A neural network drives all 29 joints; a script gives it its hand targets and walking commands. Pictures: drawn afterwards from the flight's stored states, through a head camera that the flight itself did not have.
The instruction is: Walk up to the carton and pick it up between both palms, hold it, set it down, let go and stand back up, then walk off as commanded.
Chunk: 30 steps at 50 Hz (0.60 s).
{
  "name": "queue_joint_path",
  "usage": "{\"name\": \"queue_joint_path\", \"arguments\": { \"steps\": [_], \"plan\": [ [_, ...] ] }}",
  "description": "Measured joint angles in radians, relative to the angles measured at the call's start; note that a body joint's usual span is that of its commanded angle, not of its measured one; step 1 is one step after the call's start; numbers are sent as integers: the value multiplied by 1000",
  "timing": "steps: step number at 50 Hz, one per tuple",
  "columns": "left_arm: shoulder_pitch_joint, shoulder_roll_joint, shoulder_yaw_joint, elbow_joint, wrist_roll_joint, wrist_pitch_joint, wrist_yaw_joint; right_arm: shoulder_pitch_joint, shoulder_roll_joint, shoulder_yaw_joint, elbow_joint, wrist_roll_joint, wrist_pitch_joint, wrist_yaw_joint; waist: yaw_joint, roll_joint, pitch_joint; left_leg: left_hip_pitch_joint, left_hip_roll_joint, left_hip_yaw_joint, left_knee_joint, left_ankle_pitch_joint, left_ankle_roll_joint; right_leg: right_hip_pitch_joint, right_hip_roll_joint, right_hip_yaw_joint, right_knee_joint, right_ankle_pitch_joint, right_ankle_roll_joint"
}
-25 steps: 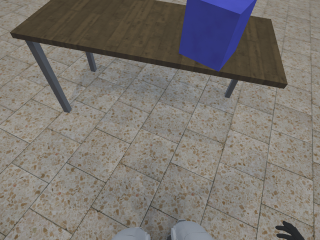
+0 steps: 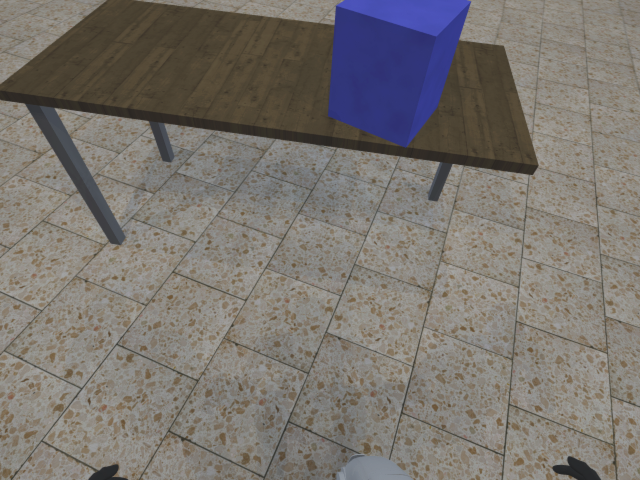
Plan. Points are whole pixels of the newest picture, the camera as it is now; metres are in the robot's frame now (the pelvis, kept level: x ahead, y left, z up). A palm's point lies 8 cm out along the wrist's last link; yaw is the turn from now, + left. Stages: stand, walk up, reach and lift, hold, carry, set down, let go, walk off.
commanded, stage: walk up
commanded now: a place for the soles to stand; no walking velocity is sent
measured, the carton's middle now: (393, 63) +0.93 -0.14 +0.03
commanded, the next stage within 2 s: none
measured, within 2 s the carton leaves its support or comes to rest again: neither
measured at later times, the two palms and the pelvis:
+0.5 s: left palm (157, 453) +0.16 +0.21 -0.10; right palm out of the picture +0.12 -0.41 -0.09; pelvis +0.07 -0.09 +0.00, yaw -5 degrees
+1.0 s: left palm (113, 470) +0.15 +0.27 -0.12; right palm out of the picture +0.11 -0.35 -0.07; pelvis +0.04 -0.03 -0.01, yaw -5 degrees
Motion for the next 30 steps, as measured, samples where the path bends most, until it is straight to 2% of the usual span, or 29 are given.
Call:
{"name": "queue_joint_path", "arguments": {
  "steps": [4,10,13,15,17,20,22,25,30],
  "plan": [
    [-43,5,0,-33,0,0,-6,31,0,2,0,0,-13,-16,1,-18,-11,12,27,0,0,-19,-7,-50,7,26,135,-5,0],
    [-80,8,0,-36,0,0,-15,38,0,18,0,0,-24,-17,1,-45,-13,25,88,0,0,-42,-46,-54,-5,31,157,-8,0],
    [-89,9,0,-36,0,-1,-15,39,0,20,0,0,-21,-15,2,-54,-13,25,109,2,-1,-53,-70,-54,-21,15,96,-23,0],
    [-87,9,0,-30,0,-11,-15,38,0,19,0,0,-17,-7,2,-49,-14,23,127,3,14,-67,-83,-38,-31,-7,-35,-14,0],
    [-78,9,0,-16,0,-30,-12,33,0,22,1,0,-6,-2,2,-24,-4,-8,168,-1,122,-82,-66,-29,-4,-24,-44,23,18],
    [-37,8,0,0,0,-42,5,26,0,46,0,0,14,-1,2,-18,-4,-85,123,-24,342,-86,-48,-11,5,-11,-29,-11,18],
    [-15,8,0,11,0,-46,23,22,-1,43,0,0,18,-1,2,1,-4,-132,90,-25,417,-87,-46,2,6,-7,-44,-11,15],
    [12,8,0,22,0,-55,44,14,-1,41,0,0,26,2,1,43,0,-178,71,-26,420,-87,-43,4,14,-7,-53,-9,12],
    [29,8,0,30,0,-65,66,-10,-1,46,0,0,53,4,1,110,17,-197,76,-27,417,-87,-40,4,32,-8,-53,-9,12]
  ]
}}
